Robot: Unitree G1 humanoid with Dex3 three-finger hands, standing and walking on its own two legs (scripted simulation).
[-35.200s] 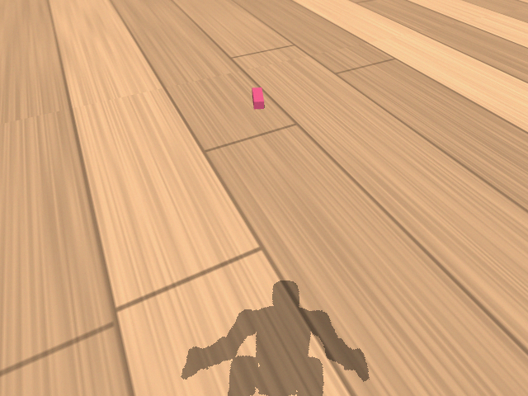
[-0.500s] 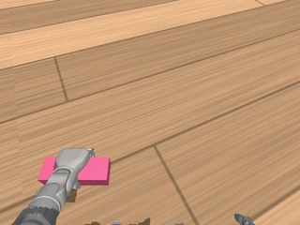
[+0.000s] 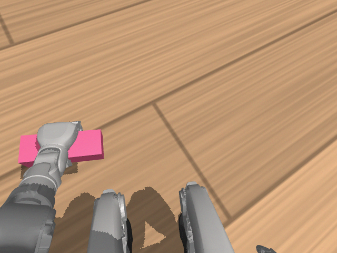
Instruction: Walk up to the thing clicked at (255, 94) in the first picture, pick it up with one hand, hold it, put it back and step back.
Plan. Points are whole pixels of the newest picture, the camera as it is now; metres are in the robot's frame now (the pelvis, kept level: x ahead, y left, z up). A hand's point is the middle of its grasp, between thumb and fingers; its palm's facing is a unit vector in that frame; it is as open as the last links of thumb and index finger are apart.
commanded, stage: crouch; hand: left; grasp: from above
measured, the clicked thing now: (64, 148) +0.42 +0.24 -0.16
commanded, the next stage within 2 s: lower in 1.12 s
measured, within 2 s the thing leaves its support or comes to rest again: neither
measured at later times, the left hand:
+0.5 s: hand (80, 152) +0.44 +0.24 -0.29, palm faces -0.47 -0.02 -0.88, open 10.3 cm
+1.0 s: hand (85, 153) +0.45 +0.24 -0.36, palm faces -0.48 -0.02 -0.88, open 10.3 cm
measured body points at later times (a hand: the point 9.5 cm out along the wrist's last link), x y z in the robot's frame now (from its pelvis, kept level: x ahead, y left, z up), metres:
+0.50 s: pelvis -0.01 -0.01 -0.12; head +0.22 +0.04 +0.26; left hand +0.46 +0.23 -0.24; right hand +0.05 -0.29 -0.24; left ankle +0.08 +0.12 -0.50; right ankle +0.06 -0.15 -0.50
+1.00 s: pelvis -0.02 -0.01 -0.18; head +0.23 +0.03 +0.19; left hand +0.48 +0.24 -0.31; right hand +0.00 -0.28 -0.29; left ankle +0.08 +0.12 -0.50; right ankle +0.06 -0.15 -0.50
